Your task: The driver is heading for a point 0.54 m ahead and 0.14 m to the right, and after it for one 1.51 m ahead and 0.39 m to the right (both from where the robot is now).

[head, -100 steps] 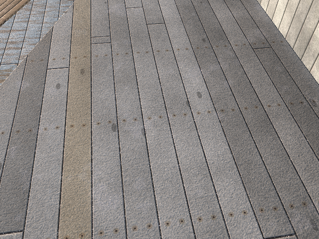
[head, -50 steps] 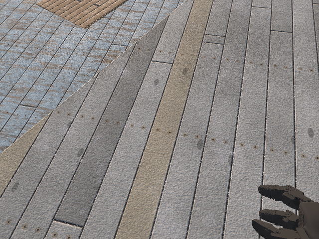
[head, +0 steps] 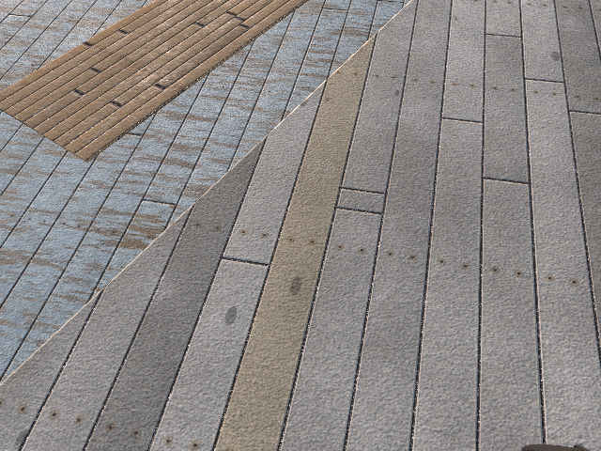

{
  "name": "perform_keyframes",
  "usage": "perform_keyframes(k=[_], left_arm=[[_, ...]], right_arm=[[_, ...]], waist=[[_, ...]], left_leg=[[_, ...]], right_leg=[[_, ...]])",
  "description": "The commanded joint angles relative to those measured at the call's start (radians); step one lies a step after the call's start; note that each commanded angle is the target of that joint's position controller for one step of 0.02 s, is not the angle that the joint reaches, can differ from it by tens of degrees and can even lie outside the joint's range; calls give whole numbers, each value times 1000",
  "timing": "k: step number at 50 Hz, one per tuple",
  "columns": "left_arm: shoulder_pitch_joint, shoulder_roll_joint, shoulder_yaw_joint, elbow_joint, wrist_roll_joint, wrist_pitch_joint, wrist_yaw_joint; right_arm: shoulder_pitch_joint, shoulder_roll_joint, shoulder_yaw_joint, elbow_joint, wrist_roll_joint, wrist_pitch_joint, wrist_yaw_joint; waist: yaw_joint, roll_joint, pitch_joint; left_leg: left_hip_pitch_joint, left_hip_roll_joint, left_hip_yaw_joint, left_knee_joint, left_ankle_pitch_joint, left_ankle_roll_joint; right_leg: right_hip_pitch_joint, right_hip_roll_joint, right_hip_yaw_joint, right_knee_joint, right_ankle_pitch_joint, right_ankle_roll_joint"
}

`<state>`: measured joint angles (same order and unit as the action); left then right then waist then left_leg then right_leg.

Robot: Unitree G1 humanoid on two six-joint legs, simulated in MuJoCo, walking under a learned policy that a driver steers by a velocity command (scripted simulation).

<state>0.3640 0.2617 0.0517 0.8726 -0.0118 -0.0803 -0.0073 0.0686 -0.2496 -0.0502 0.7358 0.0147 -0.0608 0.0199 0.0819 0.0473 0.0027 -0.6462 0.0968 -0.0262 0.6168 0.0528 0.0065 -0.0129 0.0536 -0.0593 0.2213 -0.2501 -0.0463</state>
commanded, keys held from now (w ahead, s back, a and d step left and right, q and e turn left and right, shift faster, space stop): w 0.08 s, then w+e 0.56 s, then e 0.26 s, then no key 0.10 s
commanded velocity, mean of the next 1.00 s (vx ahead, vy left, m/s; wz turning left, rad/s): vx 0.41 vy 0.00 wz -0.40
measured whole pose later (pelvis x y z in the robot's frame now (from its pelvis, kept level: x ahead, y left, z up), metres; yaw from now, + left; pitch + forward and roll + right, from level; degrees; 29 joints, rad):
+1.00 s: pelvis +0.48 -0.05 +0.00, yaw -27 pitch +3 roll +1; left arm 0.22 0.29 0.08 0.70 -0.01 0.00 0.02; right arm 0.06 -0.30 -0.06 0.76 -0.01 -0.03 -0.03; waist 0.03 0.04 0.07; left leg -0.66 0.06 -0.10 0.91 -0.21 -0.09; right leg -0.29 0.11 0.11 0.42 -0.16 -0.08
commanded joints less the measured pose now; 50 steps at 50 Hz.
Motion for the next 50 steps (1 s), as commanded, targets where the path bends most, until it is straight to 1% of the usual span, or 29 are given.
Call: perform_keyframes(k=[1,4,5,6,7,8,9,10,11,12,14,17,20,22,26,28,30,32,33,34,35,36,37,38,39,40,42,45,50], left_arm=[[52,177,44,-14,-6,6,8],[24,200,52,-6,-11,17,15],[4,202,52,-6,-15,21,16],[-6,178,41,-11,-12,22,17],[-10,119,17,-41,15,16,17],[116,20,-10,-45,-1,-5,9],[38,137,18,-33,-27,-18,6],[-46,170,31,-65,-41,-23,4],[-84,156,30,-72,-34,-20,9],[-93,143,36,-73,-19,-10,13],[-40,106,36,-60,-22,17,13],[-73,76,35,-78,-20,41,18],[-133,67,33,-104,-13,39,9],[-198,54,26,-125,-11,35,-5],[-332,37,14,-189,-9,34,-31],[-364,45,15,-220,-10,36,-44],[-345,69,26,-237,-11,40,-53],[-208,121,57,-218,-14,46,-52],[-44,176,89,-177,-11,47,-41],[63,275,119,-157,-4,55,-17],[-29,348,120,-202,10,47,-14],[-8,272,94,-227,13,39,-27],[-51,232,81,-223,15,30,-32],[-100,204,76,-219,-3,25,-32],[-151,168,68,-226,-12,28,-22],[-174,160,63,-241,-2,33,-16],[-179,177,69,-250,10,35,-9],[-157,196,76,-247,4,44,10],[-160,170,59,-245,7,74,39]], right_arm=[[-159,-61,-8,-110,6,-27,19],[-103,-95,-20,-102,4,-36,28],[-13,-119,-35,-77,-2,-39,23],[155,-170,-61,-27,-6,-41,12],[352,-253,-82,5,-21,-38,-3],[357,-282,-82,17,-23,-33,1],[345,-186,-60,8,-15,-30,-2],[283,-153,-48,8,-11,-30,-6],[212,-129,-39,5,-13,-32,-6],[163,-101,-32,5,-19,-37,-3],[122,-82,-31,18,-27,-53,-1],[122,-108,-41,49,-30,-64,-10],[141,-129,-47,72,-33,-58,-23],[147,-142,-48,79,-28,-54,-29],[218,-175,-59,111,-13,-32,-37],[235,-187,-64,122,-3,-15,-38],[216,-212,-71,119,3,0,-42],[190,-240,-78,111,10,17,-48],[163,-234,-74,102,14,23,-52],[184,-182,-55,75,-14,13,-53],[258,-69,-19,22,-32,-17,-41],[180,-172,-36,27,-7,-50,-27],[115,-174,-38,1,20,-56,-25],[113,-155,-37,14,5,-53,-35],[115,-162,-44,23,-14,-42,-47],[126,-164,-47,23,-17,-25,-50],[154,-144,-45,19,-23,1,-54],[120,-127,-37,2,-27,18,-63],[21,-119,-26,-19,-18,25,-51]], waist=[[17,-114,73],[-36,-142,32],[-93,-142,-23],[-170,-121,-131],[-236,10,-295],[-159,250,-406],[-209,127,-333],[-196,90,-194],[-159,24,-122],[-128,19,-62],[-80,60,-35],[-66,23,11],[-78,6,28],[-101,1,45],[-155,-19,88],[-156,-12,96],[-123,16,64],[-35,48,-28],[56,22,-101],[76,-129,-189],[-53,-349,-310],[27,-145,-410],[4,-96,-286],[-43,-21,-157],[-73,-32,-122],[-97,-67,-102],[-120,-93,-122],[-114,-119,-148],[-72,-160,-145]], left_leg=[[-67,-21,20,-70,-46,21],[70,-63,51,-119,-140,65],[229,-97,77,-155,-126,86],[491,-87,64,-148,-86,119],[825,135,-177,-109,-51,188],[1090,331,-611,-218,-247,320],[1019,302,-601,-278,-372,279],[886,275,-448,-307,-354,236],[745,236,-348,-345,-288,213],[637,202,-268,-390,-247,201],[523,171,-156,-451,-164,195],[485,162,-25,-487,-29,190],[517,143,77,-496,28,177],[528,127,138,-501,33,159],[656,173,184,-479,61,153],[732,196,201,-435,132,140],[771,203,230,-341,389,118],[766,188,254,-116,671,95],[679,140,276,112,649,57],[413,76,272,440,231,-3],[14,-168,135,815,-656,-72],[-23,-120,-75,855,-674,-49],[-54,-80,-61,818,-611,-34],[-51,-38,-45,721,-547,-38],[-25,-7,-37,645,-497,-42],[44,2,-39,621,-462,-47],[92,-14,-31,568,-415,-73],[66,-41,-37,456,-345,-99],[91,-44,-49,220,-187,-107]], right_leg=[[63,-308,150,-22,306,-149],[99,-318,144,75,531,-123],[72,-291,126,179,685,-105],[-26,-237,94,364,703,-76],[-269,-163,52,697,359,-35],[-637,-4,107,990,-333,10],[-737,-56,213,1087,-327,4],[-778,-99,189,1085,-229,-1],[-737,-144,167,1044,-143,5],[-702,-170,166,1000,-81,11],[-609,-200,174,963,-27,24],[-656,-202,179,903,56,43],[-692,-193,170,750,206,50],[-666,-183,126,619,296,43],[-703,-171,65,472,297,17],[-718,-158,39,435,230,-4],[-640,-111,-12,418,134,-38],[-441,-32,-65,413,44,-85],[-213,13,-63,324,129,-120],[81,-133,176,312,323,-179],[357,-396,762,188,411,-402],[369,-408,773,145,554,-381],[264,-368,575,174,690,-336],[107,-298,431,179,723,-277],[11,-254,363,162,663,-239],[-86,-229,331,144,707,-225],[-161,-207,306,132,795,-231],[-171,-189,295,147,806,-219],[-172,-191,313,156,580,-171]])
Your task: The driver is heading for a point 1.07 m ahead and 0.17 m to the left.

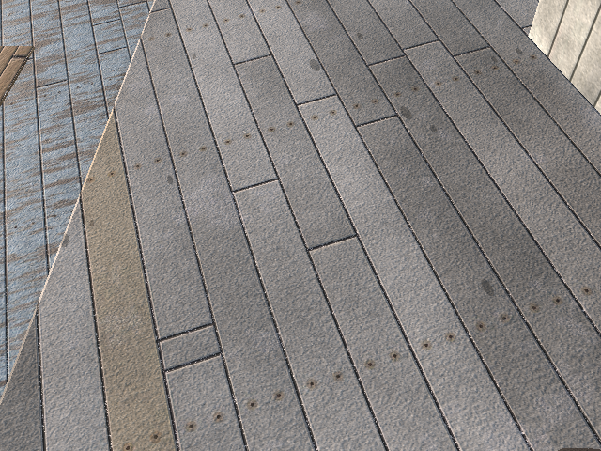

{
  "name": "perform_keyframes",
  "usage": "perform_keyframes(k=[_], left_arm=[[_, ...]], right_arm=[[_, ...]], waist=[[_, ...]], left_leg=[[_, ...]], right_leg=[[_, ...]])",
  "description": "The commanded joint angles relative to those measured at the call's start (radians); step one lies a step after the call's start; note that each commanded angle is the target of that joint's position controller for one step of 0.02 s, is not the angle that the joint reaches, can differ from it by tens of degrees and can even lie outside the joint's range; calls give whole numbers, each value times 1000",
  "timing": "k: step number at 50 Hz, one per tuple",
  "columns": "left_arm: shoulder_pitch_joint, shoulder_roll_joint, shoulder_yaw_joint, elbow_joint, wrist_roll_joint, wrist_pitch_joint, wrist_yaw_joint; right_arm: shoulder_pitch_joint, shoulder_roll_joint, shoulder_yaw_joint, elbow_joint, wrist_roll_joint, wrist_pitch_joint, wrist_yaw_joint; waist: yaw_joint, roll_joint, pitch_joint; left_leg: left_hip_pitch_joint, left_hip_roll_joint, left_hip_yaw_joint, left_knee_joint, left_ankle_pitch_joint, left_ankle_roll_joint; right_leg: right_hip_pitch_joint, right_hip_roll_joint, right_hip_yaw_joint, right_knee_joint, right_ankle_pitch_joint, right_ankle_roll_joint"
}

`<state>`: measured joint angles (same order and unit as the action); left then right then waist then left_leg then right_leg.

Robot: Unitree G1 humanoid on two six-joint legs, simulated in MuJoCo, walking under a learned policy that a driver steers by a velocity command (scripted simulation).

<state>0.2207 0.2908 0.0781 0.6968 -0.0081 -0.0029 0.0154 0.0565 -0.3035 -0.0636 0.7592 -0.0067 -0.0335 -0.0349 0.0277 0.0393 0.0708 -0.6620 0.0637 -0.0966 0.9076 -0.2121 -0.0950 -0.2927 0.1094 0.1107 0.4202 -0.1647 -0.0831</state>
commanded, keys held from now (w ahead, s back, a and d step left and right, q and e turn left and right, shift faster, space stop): no key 1.00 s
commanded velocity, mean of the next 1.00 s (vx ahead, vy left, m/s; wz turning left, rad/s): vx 0.03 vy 0.00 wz -0.09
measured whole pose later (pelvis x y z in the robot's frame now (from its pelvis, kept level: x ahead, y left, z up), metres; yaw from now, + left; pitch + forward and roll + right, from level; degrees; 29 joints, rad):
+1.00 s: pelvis +0.08 +0.03 -0.01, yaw -3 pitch -2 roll +0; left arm 0.23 0.22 0.03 0.94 0.01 -0.01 0.03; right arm 0.13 -0.24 -0.04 1.02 0.00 0.00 -0.03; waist -0.01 0.01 0.05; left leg -0.25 0.00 -0.03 0.51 -0.22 -0.02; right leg -0.13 0.04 0.07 0.50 -0.33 -0.01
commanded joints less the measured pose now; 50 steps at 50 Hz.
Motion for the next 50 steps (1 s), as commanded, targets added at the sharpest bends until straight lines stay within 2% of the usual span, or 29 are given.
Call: perform_keyframes(k=[1,4,6,7,8,9,10,11,12,14,15,16,17,19,20,22,26,32,50], left_arm=[[-17,139,30,-65,8,-1,17],[-18,126,19,-52,16,2,12],[-28,113,9,-45,11,3,8],[-45,101,2,-44,5,2,9],[-33,86,-5,-37,6,-2,9],[2,50,-17,-40,29,-11,8],[116,43,-15,-23,29,-15,9],[88,81,-11,-19,35,-7,12],[42,105,-3,-28,24,4,14],[10,85,-3,-19,18,30,16],[25,67,-6,-4,16,38,12],[27,52,-11,9,16,43,7],[11,58,-10,12,22,47,3],[-9,87,-3,18,24,47,-1],[-15,66,-8,18,24,41,-3],[-18,65,-8,31,27,25,0],[-3,60,-9,55,23,4,5],[21,56,-12,92,20,-3,11],[39,36,-26,220,16,-15,15]], right_arm=[[20,-66,-12,-45,5,-3,7],[7,-79,-15,-47,4,-10,18],[17,-83,-17,-48,1,-20,26],[43,-76,-17,-41,-1,-28,30],[64,-76,-16,-37,-11,-37,32],[79,-126,-21,-43,-29,-43,26],[57,-145,-20,-38,-41,-34,22],[66,-53,3,-31,-28,-26,22],[66,-40,12,-28,-19,-22,27],[39,-77,5,-25,-7,-10,30],[6,-79,6,-27,-4,-6,29],[2,-78,7,-23,-3,-2,32],[22,-73,7,-15,-3,-1,36],[34,-72,9,-13,-8,-4,43],[21,-72,10,-9,-10,-6,42],[16,-51,13,-2,-4,-7,35],[29,-47,11,24,1,1,26],[24,-47,8,71,2,16,21],[51,-51,4,233,6,29,0]], waist=[[-10,-157,-207],[4,-166,-181],[-4,-170,-162],[-29,-165,-154],[-47,-143,-148],[-23,-45,-188],[55,137,-217],[22,174,-239],[1,161,-222],[3,135,-204],[22,124,-198],[26,112,-181],[7,96,-166],[-31,3,-122],[-24,3,-112],[-32,-28,-112],[-39,-60,-120],[-36,-55,-85],[-36,-45,-54]], left_leg=[[126,-13,21,-109,90,-4],[186,-30,29,-200,54,16],[234,-44,41,-284,23,45],[297,-47,50,-393,91,67],[397,-23,27,-513,286,95],[520,106,-88,-505,616,137],[594,228,-210,-460,811,282],[564,282,-292,-495,735,365],[560,260,-288,-510,639,359],[529,211,-235,-514,485,304],[478,179,-186,-513,417,266],[429,126,-128,-514,317,221],[406,88,-89,-513,191,183],[411,19,-13,-506,6,135],[429,12,-4,-487,7,127],[460,8,9,-451,94,133],[501,-5,26,-412,188,135],[507,-15,29,-419,180,123],[515,-29,32,-455,148,111]], right_leg=[[106,-252,152,-40,465,-133],[109,-267,188,-2,435,-135],[113,-273,223,44,421,-127],[104,-254,227,72,379,-104],[74,-215,224,96,306,-63],[31,-144,167,180,160,-9],[-50,-46,80,261,-207,51],[-43,-70,43,288,-332,95],[-50,-86,28,296,-334,108],[-30,-104,6,235,-266,119],[43,-117,0,151,-188,115],[110,-113,-5,68,-95,106],[135,-114,0,45,-30,94],[63,-125,17,55,-69,47],[43,-128,20,41,-79,39],[32,-136,28,24,-30,46],[26,-138,29,25,31,55],[23,-138,27,11,22,56],[46,-124,-4,-30,8,56]])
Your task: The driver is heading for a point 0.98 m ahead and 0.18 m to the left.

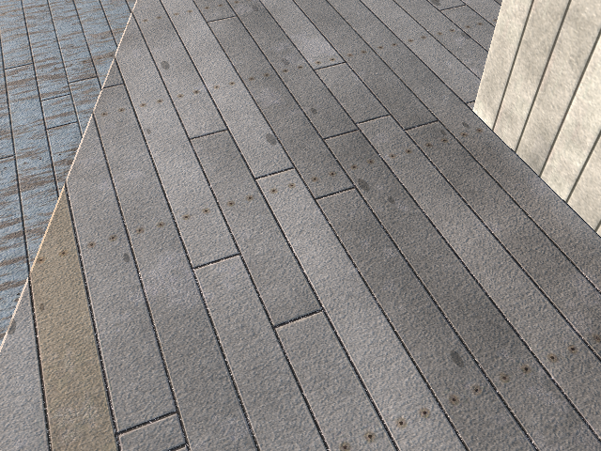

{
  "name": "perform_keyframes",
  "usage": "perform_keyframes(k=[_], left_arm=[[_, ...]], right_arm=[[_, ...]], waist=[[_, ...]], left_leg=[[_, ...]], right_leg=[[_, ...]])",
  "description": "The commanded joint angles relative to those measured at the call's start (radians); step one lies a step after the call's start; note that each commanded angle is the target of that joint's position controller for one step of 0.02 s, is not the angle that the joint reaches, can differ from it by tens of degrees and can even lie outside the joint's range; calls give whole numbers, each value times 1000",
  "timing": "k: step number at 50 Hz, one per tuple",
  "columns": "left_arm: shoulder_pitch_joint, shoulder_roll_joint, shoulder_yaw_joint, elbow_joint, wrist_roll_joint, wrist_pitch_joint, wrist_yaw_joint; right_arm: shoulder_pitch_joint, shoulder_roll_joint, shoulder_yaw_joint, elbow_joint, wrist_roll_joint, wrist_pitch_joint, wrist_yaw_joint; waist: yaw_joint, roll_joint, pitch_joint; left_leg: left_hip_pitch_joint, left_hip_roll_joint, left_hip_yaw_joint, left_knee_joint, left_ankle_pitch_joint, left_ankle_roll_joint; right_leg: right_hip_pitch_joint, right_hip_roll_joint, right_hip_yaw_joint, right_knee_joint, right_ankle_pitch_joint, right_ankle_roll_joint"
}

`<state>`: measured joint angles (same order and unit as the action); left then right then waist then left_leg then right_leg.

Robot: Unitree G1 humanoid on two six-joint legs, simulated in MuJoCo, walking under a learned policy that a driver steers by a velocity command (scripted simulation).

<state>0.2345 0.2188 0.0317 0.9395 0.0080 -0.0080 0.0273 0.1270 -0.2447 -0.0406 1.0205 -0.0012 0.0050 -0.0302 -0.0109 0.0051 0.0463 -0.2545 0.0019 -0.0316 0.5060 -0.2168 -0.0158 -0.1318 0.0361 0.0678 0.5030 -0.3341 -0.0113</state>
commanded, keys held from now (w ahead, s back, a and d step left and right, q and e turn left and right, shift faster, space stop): no key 1.00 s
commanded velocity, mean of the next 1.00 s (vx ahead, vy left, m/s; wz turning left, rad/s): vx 0.00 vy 0.00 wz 0.00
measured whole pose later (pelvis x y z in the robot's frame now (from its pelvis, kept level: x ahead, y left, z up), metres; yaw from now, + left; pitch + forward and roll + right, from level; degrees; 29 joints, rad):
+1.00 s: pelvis +0.00 +0.01 +0.00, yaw +1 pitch -1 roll +0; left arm 0.32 0.18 0.01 1.09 0.00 -0.02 0.04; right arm 0.20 -0.20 -0.02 1.11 0.00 0.01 -0.04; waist 0.00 0.01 0.04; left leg -0.27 -0.01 -0.04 0.50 -0.21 -0.01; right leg -0.14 0.02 0.05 0.48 -0.32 0.00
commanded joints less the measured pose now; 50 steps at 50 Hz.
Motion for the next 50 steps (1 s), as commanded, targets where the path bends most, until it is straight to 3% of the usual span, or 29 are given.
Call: perform_keyframes(k=[1,23,50], left_arm=[[27,107,20,-16,-1,-10,4],[90,80,-2,94,-4,-14,8],[168,46,-12,138,-8,-15,13]], right_arm=[[-16,-109,-19,-22,0,-9,-6],[46,-84,-8,55,1,-4,-14],[106,-54,4,62,4,-4,-16]], waist=[[2,-11,-28],[2,-6,-2],[6,-4,12]], left_leg=[[107,33,-33,-55,150,32],[95,22,-29,-73,113,35],[78,14,-30,-70,106,43]], right_leg=[[-116,-50,38,-115,174,-15],[-136,-40,12,-137,129,-12],[-145,-34,-6,-128,121,-5]])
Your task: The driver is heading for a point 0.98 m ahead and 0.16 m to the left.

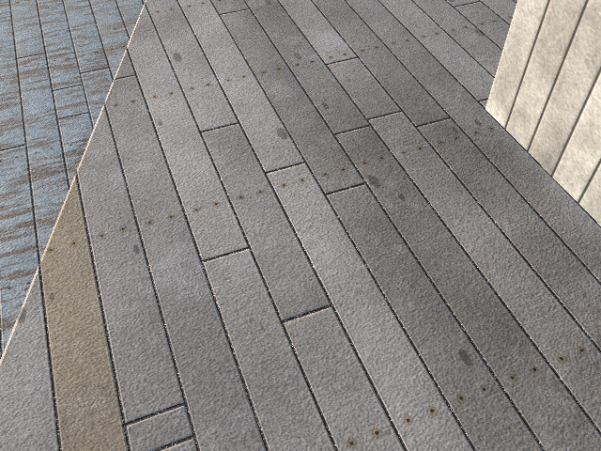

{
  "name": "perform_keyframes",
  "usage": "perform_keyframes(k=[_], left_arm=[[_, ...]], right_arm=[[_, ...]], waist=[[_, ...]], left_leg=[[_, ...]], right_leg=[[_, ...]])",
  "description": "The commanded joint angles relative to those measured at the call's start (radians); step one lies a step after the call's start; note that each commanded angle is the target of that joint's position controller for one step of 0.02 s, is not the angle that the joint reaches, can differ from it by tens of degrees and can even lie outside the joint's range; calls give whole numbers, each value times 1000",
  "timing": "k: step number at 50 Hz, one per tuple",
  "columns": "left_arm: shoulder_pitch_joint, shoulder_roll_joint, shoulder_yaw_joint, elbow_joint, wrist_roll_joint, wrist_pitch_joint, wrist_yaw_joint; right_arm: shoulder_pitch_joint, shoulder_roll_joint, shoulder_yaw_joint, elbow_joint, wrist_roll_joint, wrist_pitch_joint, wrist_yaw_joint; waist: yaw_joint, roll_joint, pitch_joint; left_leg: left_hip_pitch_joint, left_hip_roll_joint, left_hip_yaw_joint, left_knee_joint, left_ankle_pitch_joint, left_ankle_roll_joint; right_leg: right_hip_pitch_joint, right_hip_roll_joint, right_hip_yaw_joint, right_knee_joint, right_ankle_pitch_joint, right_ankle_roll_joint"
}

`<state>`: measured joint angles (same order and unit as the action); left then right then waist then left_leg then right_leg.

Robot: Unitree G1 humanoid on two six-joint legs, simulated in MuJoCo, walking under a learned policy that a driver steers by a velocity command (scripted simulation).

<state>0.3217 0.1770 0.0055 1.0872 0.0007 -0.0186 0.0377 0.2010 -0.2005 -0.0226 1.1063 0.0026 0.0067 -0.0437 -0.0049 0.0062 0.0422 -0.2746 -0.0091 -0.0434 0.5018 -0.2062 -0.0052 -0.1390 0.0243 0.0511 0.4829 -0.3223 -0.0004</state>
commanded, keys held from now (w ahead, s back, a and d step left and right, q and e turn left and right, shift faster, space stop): no key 0.34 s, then w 0.66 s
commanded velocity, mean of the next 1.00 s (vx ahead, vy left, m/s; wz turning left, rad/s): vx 0.22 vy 0.00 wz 0.00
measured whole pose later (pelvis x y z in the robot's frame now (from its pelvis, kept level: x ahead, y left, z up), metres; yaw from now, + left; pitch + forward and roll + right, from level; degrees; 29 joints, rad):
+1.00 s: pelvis +0.22 +0.01 -0.01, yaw -1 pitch +2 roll +1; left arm -0.01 0.23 0.03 0.84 -0.03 -0.10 -0.03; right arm 0.52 -0.20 -0.02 1.07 0.01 -0.08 -0.02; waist -0.10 -0.02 0.02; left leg 0.16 -0.03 0.02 0.15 -0.34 0.02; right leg -0.64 -0.06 -0.03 0.59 0.00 -0.04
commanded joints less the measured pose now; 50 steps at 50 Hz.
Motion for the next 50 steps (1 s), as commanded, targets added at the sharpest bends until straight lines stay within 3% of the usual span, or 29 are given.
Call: perform_keyframes(k=[1,17,18,20,22,24,26,27,28,30,31,32,33,34,36,37,39,44,47,50], left_arm=[[83,87,14,-9,0,-4,3],[114,72,14,-5,-2,-5,5],[136,59,11,6,-2,-4,6],[131,85,20,-2,-10,-1,12],[137,100,25,-20,-19,-12,14],[182,128,36,-20,-30,-35,8],[191,190,58,-24,-33,-49,0],[170,183,59,-37,-32,-52,-3],[140,178,57,-50,-33,-55,-7],[58,159,50,-83,-36,-53,-15],[-1,144,45,-113,-35,-61,-15],[-7,79,30,-152,-29,-80,-12],[0,83,28,-162,-36,-101,-15],[0,106,35,-161,-50,-111,-25],[-23,113,43,-159,-43,-118,-36],[-47,137,57,-166,-32,-115,-38],[-67,112,58,-172,-29,-102,-49],[-315,61,31,-273,-24,-92,-56],[-394,91,29,-308,-31,-91,-68],[-410,127,38,-331,-32,-97,-80]], right_arm=[[33,-98,-14,-24,0,-6,-3],[56,-86,-12,-29,2,-7,-4],[74,-72,-9,-19,0,-7,-4],[82,-91,-17,-16,10,-6,-7],[65,-89,-18,-33,15,-25,-3],[33,-64,-15,-55,21,-60,11],[-10,-36,-9,-84,26,-94,29],[-14,-46,-11,-90,27,-106,36],[14,-39,-10,-89,33,-116,42],[176,-58,-25,-31,38,-125,45],[316,-121,-50,8,31,-126,44],[475,-252,-87,37,31,-127,51],[476,-200,-65,29,9,-135,58],[371,-140,-44,-1,4,-140,57],[259,-104,-26,-47,5,-135,64],[252,-80,-15,-52,1,-127,65],[293,-71,-7,-44,-1,-110,55],[303,-145,-13,-71,-7,-93,23],[341,-168,-23,-65,9,-97,20],[333,-171,-31,-65,16,-92,20]], waist=[[0,-5,17],[1,-6,23],[2,-8,-1],[4,-21,44],[15,-31,116],[39,-86,135],[46,-194,153],[36,-178,164],[8,-178,172],[-74,-140,135],[-131,-26,88],[-169,273,4],[-136,254,-24],[-78,130,43],[-36,34,66],[-29,35,64],[-27,72,56],[-61,62,105],[-67,82,119],[-31,80,106]], left_leg=[[98,25,-18,-66,95,33],[92,23,-19,-62,93,36],[103,12,-9,-66,-13,37],[40,-22,15,-39,-340,51],[-53,-10,-5,-20,-478,72],[-135,-11,12,65,-374,68],[-230,-21,81,222,-191,62],[-227,2,67,238,-190,78],[-180,8,70,180,-207,94],[104,-17,76,-9,-146,100],[277,54,-80,-88,-141,132],[471,259,-462,-246,-183,246],[496,382,-713,-325,-163,307],[440,389,-620,-302,-113,287],[372,308,-384,-322,-1,233],[350,263,-286,-336,90,203],[325,216,-172,-347,227,187],[189,187,-68,-409,241,190],[194,215,-53,-430,220,191],[309,255,-34,-367,365,165]], right_leg=[[-138,-22,10,-107,109,-16],[-143,-22,5,-101,105,-13],[-134,-14,-4,-109,9,-16],[-179,-3,2,-99,-271,-52],[-229,-46,66,-122,-440,-99],[-167,-134,196,-186,-467,-155],[-82,-279,403,-295,-468,-229],[-98,-307,431,-305,-421,-241],[-120,-301,407,-287,-364,-230],[-226,-193,242,-167,-178,-156],[-335,-99,112,51,44,-103],[-518,33,-58,430,18,-32],[-634,36,28,668,-194,-38],[-696,-29,70,789,-147,-67],[-700,-106,42,755,18,-93],[-676,-129,18,709,73,-91],[-636,-140,-26,636,110,-65],[-562,-106,-89,261,286,-10],[-483,-80,-96,135,351,-22],[-454,-67,-80,61,331,-66]])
